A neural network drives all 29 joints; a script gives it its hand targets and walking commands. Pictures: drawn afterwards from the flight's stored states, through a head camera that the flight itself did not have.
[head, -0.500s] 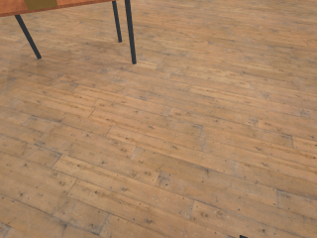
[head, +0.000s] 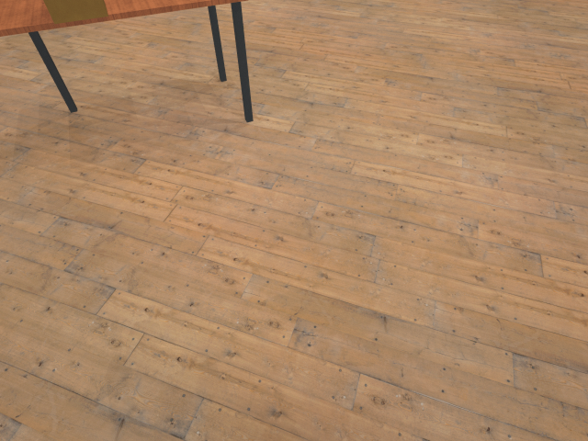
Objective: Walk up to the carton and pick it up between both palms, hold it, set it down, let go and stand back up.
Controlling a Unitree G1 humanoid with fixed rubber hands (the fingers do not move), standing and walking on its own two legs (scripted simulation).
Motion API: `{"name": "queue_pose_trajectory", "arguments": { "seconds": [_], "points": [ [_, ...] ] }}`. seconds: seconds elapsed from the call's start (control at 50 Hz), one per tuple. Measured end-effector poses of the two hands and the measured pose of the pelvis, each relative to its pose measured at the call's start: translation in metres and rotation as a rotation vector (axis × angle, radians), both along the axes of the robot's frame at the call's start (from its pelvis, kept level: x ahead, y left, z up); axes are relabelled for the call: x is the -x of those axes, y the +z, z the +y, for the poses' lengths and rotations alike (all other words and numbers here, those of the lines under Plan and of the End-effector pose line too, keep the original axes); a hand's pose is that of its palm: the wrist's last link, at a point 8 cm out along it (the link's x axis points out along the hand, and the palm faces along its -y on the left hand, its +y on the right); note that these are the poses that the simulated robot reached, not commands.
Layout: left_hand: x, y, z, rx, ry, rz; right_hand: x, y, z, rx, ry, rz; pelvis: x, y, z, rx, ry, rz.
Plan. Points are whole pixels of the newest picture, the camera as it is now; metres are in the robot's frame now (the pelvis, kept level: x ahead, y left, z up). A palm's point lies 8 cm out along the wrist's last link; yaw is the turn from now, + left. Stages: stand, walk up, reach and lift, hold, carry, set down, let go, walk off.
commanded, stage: stand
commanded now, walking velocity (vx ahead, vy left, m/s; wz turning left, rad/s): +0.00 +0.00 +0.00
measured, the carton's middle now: out of the picture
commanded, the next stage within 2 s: walk up in 1.32 s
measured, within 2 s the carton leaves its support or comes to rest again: neither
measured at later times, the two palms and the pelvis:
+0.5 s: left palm out of the picture -0.01 +0.21 -0.14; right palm out of the picture -0.01 -0.21 -0.14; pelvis +0.00 +0.00 +0.01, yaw +0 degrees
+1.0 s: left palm out of the picture -0.04 +0.20 -0.14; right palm out of the picture -0.04 -0.20 -0.14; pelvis -0.01 +0.00 +0.01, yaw +0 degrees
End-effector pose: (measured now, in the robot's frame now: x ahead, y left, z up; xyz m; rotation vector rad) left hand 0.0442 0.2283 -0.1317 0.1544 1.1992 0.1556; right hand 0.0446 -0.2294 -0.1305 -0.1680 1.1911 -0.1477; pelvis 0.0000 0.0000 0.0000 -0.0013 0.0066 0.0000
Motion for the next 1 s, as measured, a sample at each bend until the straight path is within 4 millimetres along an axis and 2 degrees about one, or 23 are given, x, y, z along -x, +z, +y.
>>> {"name": "queue_pose_trajectory", "arguments": {
  "seconds": [0.22,0.54,1.0],
  "points": [
    [0.026,-0.004,-0.003,0.010,0.031,0.095,0.027,-0.004,0.004,-0.008,-0.033,0.093,-0.001,0.004,0.001,0.000,0.000,-0.015],
    [0.061,-0.010,-0.018,0.047,0.052,0.206,0.062,-0.009,0.021,-0.044,-0.059,0.202,0.003,0.006,0.002,0.000,0.000,-0.034],
    [0.085,-0.012,-0.027,0.066,0.058,0.266,0.087,-0.011,0.033,-0.065,-0.073,0.263,0.010,0.007,0.004,0.000,0.000,-0.036]
  ]
}}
